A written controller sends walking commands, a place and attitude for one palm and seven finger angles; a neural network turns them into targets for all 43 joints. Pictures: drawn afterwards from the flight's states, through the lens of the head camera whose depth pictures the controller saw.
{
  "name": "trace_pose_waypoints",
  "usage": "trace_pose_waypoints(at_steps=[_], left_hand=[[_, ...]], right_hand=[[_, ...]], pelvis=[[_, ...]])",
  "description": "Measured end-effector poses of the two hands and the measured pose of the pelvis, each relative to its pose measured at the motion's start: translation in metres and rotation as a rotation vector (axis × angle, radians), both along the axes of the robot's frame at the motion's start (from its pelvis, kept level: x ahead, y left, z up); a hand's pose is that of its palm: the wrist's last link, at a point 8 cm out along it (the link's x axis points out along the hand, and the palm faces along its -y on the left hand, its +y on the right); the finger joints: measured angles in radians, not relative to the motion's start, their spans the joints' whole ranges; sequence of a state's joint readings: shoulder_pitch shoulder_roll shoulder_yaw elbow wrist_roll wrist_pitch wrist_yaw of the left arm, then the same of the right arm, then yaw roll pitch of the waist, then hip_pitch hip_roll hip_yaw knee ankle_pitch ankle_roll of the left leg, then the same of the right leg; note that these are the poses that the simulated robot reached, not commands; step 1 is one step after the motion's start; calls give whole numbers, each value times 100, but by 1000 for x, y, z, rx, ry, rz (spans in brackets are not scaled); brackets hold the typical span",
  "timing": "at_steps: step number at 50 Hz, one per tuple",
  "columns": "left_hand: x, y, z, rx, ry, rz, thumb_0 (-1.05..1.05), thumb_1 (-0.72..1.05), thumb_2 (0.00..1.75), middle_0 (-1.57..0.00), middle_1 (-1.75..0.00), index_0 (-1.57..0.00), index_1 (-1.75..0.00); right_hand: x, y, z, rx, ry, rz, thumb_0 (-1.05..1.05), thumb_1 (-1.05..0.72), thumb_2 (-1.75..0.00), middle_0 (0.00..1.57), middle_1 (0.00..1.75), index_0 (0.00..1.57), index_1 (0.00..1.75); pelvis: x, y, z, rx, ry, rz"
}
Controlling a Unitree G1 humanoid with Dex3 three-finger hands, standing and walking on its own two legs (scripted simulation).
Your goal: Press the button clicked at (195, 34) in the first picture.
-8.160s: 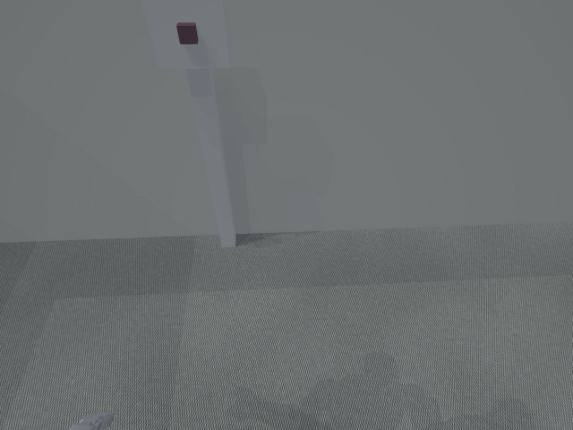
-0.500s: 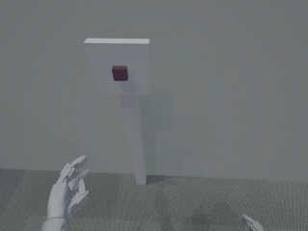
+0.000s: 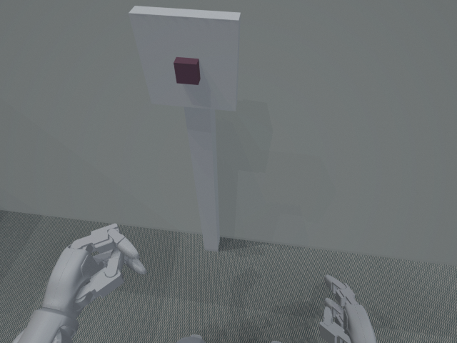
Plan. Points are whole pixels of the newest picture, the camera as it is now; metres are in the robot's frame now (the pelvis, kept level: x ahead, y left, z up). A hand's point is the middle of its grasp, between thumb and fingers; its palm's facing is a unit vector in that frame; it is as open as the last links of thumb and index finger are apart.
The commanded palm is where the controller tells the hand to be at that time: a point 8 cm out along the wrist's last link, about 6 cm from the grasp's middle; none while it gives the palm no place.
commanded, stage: raise the hand and make a fist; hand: left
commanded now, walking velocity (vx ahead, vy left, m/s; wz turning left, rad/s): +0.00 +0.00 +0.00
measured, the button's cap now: (187, 70) +0.54 +0.12 +0.19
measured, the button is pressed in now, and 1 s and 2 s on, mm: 0 0 0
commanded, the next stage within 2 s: aim a knuckle at the button in 1.28 s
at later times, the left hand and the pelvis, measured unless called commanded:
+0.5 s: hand (84, 241) +0.22 +0.21 +0.14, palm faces -0.02 -1.00 -0.07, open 3.1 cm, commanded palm +0.20 +0.27 +0.15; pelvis +0.02 +0.02 +0.03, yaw +0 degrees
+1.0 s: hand (54, 201) +0.25 +0.23 +0.20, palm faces -0.03 -1.00 -0.07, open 3.1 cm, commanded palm +0.21 +0.28 +0.20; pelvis +0.01 +0.02 +0.05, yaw +0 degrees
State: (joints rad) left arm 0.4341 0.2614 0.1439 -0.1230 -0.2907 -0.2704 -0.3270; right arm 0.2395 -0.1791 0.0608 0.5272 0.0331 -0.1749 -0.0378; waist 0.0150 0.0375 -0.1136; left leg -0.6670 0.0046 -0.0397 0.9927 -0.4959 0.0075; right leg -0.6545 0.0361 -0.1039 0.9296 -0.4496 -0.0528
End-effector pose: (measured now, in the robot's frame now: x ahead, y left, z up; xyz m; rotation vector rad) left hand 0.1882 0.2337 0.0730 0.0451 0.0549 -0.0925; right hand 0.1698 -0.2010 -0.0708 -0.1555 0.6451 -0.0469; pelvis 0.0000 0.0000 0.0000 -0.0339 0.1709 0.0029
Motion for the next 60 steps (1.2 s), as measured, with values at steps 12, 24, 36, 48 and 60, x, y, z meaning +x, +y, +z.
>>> trace_pose_waypoints(at_steps=[12,24,36,48,60], left_hand=[[8,17,31,8,-38,52,1,90,90,-123,-142,-124,-143],[16,32,62,16,-101,65,1,90,90,-129,-149,-130,-150],[25,48,96,28,-111,68,1,90,90,-130,-150,-131,-150],[37,53,126,29,-141,58,1,90,90,-130,-150,-131,-150],[26,41,119,18,-121,80,1,90,90,-130,-150,-130,-150]], right_hand=[[-31,-30,17,-83,22,-96,1,-90,-90,20,30,20,30],[20,-6,54,-73,-156,-22,1,-90,-90,20,30,20,29],[30,23,61,-21,-165,59,1,-90,-90,21,30,20,30],[15,3,63,-45,-145,19,1,-90,-90,21,30,20,30],[9,-11,67,-53,-162,-1,1,-90,-90,20,30,20,30]], pelvis=[[9,13,17,8,-36,-18],[15,22,28,2,-97,-5],[15,23,40,6,-151,4],[11,18,47,14,-187,-1],[5,11,49,19,-201,-6]])
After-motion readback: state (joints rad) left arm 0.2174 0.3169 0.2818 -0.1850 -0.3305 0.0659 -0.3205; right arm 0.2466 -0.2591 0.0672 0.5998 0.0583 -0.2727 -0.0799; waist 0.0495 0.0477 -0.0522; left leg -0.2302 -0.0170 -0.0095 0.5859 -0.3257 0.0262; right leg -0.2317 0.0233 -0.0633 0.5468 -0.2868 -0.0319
